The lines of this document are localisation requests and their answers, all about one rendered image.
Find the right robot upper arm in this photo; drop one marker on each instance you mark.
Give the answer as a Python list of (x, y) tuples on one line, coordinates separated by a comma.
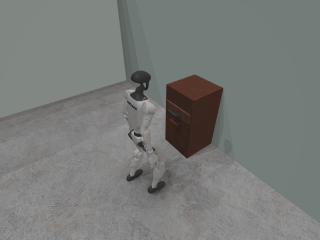
[(148, 112)]

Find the robot right hand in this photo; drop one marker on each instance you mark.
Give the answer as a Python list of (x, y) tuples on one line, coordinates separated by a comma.
[(151, 160)]

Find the robot right forearm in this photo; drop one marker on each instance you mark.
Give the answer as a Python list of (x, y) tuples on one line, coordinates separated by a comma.
[(146, 139)]

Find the left robot upper arm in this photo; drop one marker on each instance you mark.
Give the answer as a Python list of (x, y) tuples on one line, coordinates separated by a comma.
[(125, 105)]

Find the cabinet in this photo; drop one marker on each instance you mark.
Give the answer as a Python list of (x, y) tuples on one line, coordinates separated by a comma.
[(201, 99)]

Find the drawer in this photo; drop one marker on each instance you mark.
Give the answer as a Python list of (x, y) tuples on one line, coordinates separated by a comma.
[(184, 116)]

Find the robot right foot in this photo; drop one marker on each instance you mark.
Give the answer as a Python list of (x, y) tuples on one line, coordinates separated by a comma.
[(160, 185)]

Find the humanoid robot torso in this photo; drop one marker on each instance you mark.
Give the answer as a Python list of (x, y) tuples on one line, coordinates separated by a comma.
[(135, 117)]

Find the handle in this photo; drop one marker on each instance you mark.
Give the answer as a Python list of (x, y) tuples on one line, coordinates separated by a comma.
[(172, 113), (173, 122)]

